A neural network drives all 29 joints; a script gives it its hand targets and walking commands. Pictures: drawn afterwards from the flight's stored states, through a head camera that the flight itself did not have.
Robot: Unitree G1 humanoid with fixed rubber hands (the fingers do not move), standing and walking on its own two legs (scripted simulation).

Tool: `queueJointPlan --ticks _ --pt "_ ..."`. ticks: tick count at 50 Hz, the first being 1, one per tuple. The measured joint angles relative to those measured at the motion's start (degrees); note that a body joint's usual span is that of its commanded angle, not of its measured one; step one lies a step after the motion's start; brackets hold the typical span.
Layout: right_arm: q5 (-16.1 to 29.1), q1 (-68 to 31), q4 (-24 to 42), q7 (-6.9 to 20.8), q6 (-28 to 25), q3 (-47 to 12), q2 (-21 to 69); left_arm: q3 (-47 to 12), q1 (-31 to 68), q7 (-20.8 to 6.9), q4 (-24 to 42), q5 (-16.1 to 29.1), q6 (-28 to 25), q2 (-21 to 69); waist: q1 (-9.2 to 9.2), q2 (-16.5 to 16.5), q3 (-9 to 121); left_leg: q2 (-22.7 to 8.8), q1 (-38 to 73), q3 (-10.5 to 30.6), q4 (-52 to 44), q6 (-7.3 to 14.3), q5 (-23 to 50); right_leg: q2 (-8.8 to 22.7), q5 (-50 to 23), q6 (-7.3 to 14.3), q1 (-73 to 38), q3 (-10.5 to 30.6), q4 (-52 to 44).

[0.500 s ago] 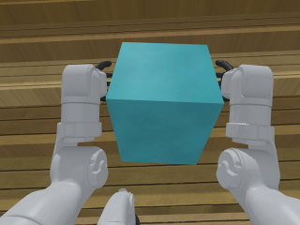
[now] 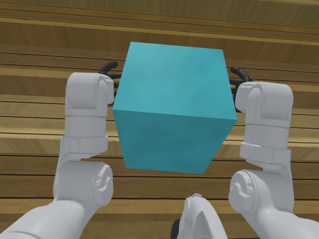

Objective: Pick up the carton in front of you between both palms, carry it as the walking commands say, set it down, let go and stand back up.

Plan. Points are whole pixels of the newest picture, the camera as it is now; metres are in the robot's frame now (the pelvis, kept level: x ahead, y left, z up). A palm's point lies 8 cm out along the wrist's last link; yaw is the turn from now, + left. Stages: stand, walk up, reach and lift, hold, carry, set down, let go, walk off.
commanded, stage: carry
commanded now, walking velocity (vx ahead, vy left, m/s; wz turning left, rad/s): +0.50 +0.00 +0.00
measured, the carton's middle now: (170, 113) +0.39 +0.01 +0.12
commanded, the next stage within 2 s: none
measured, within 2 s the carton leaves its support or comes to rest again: neither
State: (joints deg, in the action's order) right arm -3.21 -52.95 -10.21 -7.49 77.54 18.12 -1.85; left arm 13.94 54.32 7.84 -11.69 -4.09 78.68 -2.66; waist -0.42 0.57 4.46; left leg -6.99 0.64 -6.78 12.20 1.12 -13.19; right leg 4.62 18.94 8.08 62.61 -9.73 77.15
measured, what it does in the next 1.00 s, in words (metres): climbs: right foot 0.14 m higher, then left foot 0.14 m higher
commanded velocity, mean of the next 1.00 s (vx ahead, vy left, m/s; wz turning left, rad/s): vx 0.50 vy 0.00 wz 0.00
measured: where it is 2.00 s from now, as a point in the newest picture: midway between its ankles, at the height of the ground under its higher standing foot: (162, 62)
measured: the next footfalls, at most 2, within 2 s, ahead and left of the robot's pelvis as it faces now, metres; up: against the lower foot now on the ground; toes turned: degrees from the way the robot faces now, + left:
right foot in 0.02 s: +0.23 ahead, -0.11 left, +0.14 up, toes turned -5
left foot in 0.54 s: +0.51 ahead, +0.13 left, +0.29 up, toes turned +5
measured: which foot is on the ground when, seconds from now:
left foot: down 0.00-0.04, up 0.06-0.52, down 0.54-1.00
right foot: up 0.00-0.00, down 0.02-0.58, up 0.60-1.00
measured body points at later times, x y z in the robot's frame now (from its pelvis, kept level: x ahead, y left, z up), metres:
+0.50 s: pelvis +0.29 +0.01 +0.14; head +0.28 -0.02 +0.59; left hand +0.67 +0.15 +0.35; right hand +0.68 -0.15 +0.34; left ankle +0.46 +0.14 -0.40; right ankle +0.19 -0.10 -0.61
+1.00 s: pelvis +0.57 +0.02 +0.28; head +0.57 +0.05 +0.73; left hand +0.97 +0.16 +0.47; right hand +0.95 -0.14 +0.48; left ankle +0.47 +0.13 -0.47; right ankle +0.72 -0.11 -0.22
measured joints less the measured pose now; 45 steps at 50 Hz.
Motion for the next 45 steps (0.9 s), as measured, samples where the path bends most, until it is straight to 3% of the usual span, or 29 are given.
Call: queueJointPlan --ticks 2,3,5,7,9,11,15,19,22,25,27,29,30,32,33,35,37,41,45 --pt "-0.6 0.3 -1.5 0.9 0.5 1.3 -0.7 -1.5 0.2 0.7 -2.8 0.7 -0.3 0.4 3.75 0.1 0.2 -2.1 -2.3 -1.7 9.2 0.5 2.7 -3.6 0.9 -0.1 -11.5 -1.0 -12.7" --pt "-1.0 -0.1 -2.5 1.4 0.4 1.8 -1.2 -2.1 0.1 1.1 -3.5 1.1 -0.6 0.6 6.26 -0.9 -0.8 -3.3 -5.9 0.0 20.2 0.8 6.8 -5.1 -1.7 -0.8 -14.5 -1.4 -15.4" --pt "-2.1 -0.7 -4.3 2.3 -0.1 3.2 -1.6 -3.3 -0.3 1.6 -4.7 1.9 -1.7 0.8 9.36 -2.0 -2.9 1.5 -17.8 9.2 51.9 0.2 5.8 -6.2 -1.5 -1.5 -18.2 -1.3 -17.9" --pt "-3.2 -0.1 -4.2 2.7 -0.1 4.2 -1.0 -3.8 -1.9 0.5 -4.5 3.5 -2.1 1.1 10.53 -2.7 -4.4 7.1 -27.1 12.3 74.7 1.7 4.5 -6.9 -1.2 -1.9 -23.0 -0.8 -22.8" --pt "-4.0 0.9 -2.1 2.5 0.2 4.3 0.0 -4.2 -2.9 0.9 -2.7 4.4 -1.8 1.0 10.36 -2.6 -5.4 9.6 -34.2 11.2 84.9 3.7 3.3 -7.1 -2.1 -2.4 -28.2 -0.1 -28.9" --pt "-4.0 1.1 0.7 2.5 0.5 4.2 0.3 -3.8 -2.6 1.2 -0.9 4.7 -1.7 1.0 9.5 -2.0 -6.0 9.8 -40.4 9.1 87.3 5.0 1.2 -7.0 -3.2 -2.6 -32.8 0.5 -34.6" --pt "-3.2 -0.1 3.6 2.4 0.7 3.0 -0.5 -1.7 -0.7 1.3 1.8 3.7 -1.6 1.6 7.39 -1.3 -4.8 7.4 -50.8 6.1 85.7 5.7 -7.1 -6.2 -3.7 -3.0 -40.1 1.9 -42.9" --pt "-2.2 -1.8 1.3 2.3 1.2 1.7 -1.9 -0.2 0.4 0.9 1.4 2.2 -0.6 2.2 6.4 -2.2 -1.7 4.9 -64.3 6.1 101.3 6.7 -16.0 -5.0 -2.2 -4.6 -46.7 4.2 -48.2" --pt "-1.9 -2.8 -1.4 1.5 1.8 0.0 -1.9 1.0 0.2 0.1 0.6 1.9 0.7 1.4 4.77 -2.5 -0.4 1.8 -71.0 4.3 97.1 5.8 -14.1 -2.8 -1.7 -5.7 -53.8 6.0 -54.4" --pt "-1.0 -3.7 -4.6 0.4 2.1 -1.9 -1.9 2.7 0.5 -0.8 -1.2 1.3 1.9 0.5 2.02 -1.5 1.6 0.8 -67.9 -0.3 75.5 6.0 -7.6 0.3 -4.7 -6.4 -60.5 5.5 -63.8" --pt "-0.3 -4.1 -7.6 -0.4 1.6 -3.1 -1.6 4.3 0.3 -1.5 -2.8 0.6 2.1 0.1 -0.49 -1.4 2.5 2.6 -59.9 -2.7 62.1 6.9 -5.7 1.9 -7.4 -6.1 -61.9 3.7 -64.1" --pt "0.2 -3.4 -10.0 -1.1 0.3 -4.3 -0.8 5.8 -0.7 -2.2 -4.3 -0.2 1.6 -0.3 -4.74 -0.9 2.0 6.3 -49.0 -3.8 51.3 6.5 -6.0 4.3 -12.1 -5.6 -57.7 2.9 -51.2" --pt "0.4 -2.7 -10.3 -1.3 -0.5 -5.0 -0.5 6.4 -0.8 -2.6 -5.0 -0.6 1.0 -0.4 -6.73 -0.2 0.8 7.1 -46.9 -4.0 49.9 5.8 -6.2 3.8 -13.2 -6.2 -52.7 6.5 -36.2" --pt "1.1 -0.8 -10.5 -1.8 -2.1 -6.4 0.3 7.6 -1.5 -3.1 -5.7 -1.7 -0.1 -0.4 -9.1 1.0 -1.4 7.8 -42.6 -3.9 46.2 4.9 -6.8 -1.9 -10.9 -6.2 -41.6 13.8 -4.3" --pt "1.6 0.6 -10.0 -2.0 -2.6 -6.9 0.5 8.0 -2.2 -3.2 -5.4 -2.2 -0.3 -0.1 -9.73 1.5 -2.2 8.1 -40.1 -3.6 43.3 4.6 -6.5 -4.4 -10.0 -5.4 -37.3 14.8 7.0" --pt "2.5 2.5 -8.0 -2.2 -3.1 -7.3 0.6 8.2 -3.5 -3.2 -3.2 -2.9 -0.3 0.9 -9.74 1.7 -3.6 8.3 -35.0 -3.0 36.9 4.0 -5.1 -7.5 -9.2 -3.6 -29.9 14.1 19.5" --pt "3.2 2.8 -5.9 -2.9 -3.4 -7.0 0.5 7.3 -3.9 -2.7 -0.4 -3.2 -0.4 1.6 -8.82 1.2 -4.8 8.1 -30.3 -2.5 30.9 3.8 -3.9 -7.9 -8.3 -2.5 -23.4 12.1 22.7" --pt "2.6 1.5 -2.5 -2.6 -4.3 -4.8 0.8 5.8 -3.1 -2.6 3.4 -3.0 -1.2 1.6 -6.58 0.5 -5.0 7.2 -22.6 -1.3 22.5 3.3 -3.2 -5.4 -2.6 -2.0 -14.0 8.4 16.0" --pt "1.1 0.4 -0.8 -2.2 -3.4 -3.5 1.7 4.2 -2.4 -2.5 4.4 -1.6 -0.5 0.2 -5.47 1.6 -2.3 6.8 -15.7 0.4 17.1 2.2 -4.7 -2.7 8.6 -1.0 -1.1 7.7 32.4"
